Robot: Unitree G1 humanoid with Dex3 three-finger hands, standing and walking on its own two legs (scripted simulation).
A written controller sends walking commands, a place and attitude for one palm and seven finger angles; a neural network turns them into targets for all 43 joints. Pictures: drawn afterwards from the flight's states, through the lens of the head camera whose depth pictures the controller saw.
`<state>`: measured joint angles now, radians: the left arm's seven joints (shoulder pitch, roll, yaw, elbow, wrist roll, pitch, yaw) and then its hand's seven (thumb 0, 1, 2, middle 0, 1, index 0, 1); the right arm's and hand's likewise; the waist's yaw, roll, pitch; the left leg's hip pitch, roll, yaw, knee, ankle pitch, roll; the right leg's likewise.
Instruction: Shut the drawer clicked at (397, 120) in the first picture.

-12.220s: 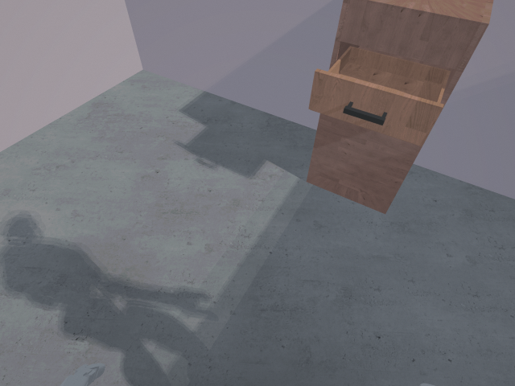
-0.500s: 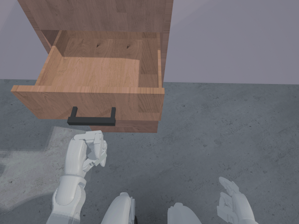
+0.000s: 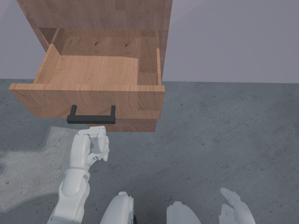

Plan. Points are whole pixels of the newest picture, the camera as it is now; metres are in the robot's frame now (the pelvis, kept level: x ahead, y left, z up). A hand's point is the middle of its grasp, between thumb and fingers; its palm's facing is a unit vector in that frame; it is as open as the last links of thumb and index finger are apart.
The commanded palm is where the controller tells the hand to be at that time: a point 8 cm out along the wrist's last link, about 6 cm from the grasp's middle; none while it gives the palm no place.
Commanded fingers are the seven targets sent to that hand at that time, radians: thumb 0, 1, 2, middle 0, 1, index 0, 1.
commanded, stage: bring the fist close to the handle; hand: left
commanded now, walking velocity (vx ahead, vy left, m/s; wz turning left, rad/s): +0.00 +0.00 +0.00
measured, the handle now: (92, 114) +0.40 +0.18 +0.03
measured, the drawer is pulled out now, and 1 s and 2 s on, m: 0.25 0.20 0.07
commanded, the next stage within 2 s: push the drawer shut in 0.02 s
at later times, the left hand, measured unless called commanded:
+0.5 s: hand (105, 138) +0.33 +0.13 +0.02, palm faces +0.00 -1.00 -0.03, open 3.2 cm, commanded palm +0.33 +0.18 +0.03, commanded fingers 0.00 0.90 0.90 -1.40 -1.60 -1.40 -1.60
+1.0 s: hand (106, 123) +0.38 +0.14 +0.02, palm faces +0.01 -1.00 -0.05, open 2.9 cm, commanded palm +0.39 +0.18 +0.03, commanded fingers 0.00 0.90 0.90 -1.40 -1.60 -1.40 -1.60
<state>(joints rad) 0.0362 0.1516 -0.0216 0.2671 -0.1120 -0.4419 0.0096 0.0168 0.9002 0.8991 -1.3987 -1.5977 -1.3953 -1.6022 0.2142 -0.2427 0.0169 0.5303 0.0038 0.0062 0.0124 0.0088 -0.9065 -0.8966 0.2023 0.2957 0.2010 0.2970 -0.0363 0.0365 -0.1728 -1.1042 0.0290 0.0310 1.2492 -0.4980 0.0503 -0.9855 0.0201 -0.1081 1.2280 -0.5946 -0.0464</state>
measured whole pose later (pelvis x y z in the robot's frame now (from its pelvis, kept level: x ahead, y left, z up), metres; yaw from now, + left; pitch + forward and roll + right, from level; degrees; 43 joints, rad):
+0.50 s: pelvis +0.00 -0.01 +0.00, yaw +0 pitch +21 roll -3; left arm -0.08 0.18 0.03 0.36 -0.14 -0.46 -0.03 0.02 0.86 0.93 -1.40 -1.60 -1.39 -1.60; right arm 0.19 -0.24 0.02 0.56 0.00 0.00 0.00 0.01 -0.91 -0.90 0.20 0.30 0.20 0.30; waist -0.03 0.03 -0.16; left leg -1.13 0.03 0.02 1.27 -0.50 0.04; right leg -1.01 0.03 -0.12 1.25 -0.60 -0.06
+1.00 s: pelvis -0.03 +0.00 -0.01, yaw +0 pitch +21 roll -4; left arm -0.41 0.23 0.06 0.68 -0.12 -0.47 0.01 -0.03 0.77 0.99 -1.40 -1.60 -1.40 -1.60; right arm 0.22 -0.25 0.04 0.63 0.01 -0.03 -0.03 0.01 -0.91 -0.90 0.20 0.30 0.20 0.30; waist -0.07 0.04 -0.15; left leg -1.20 0.03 0.00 1.29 -0.46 0.05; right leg -1.07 0.02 -0.14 1.26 -0.56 -0.05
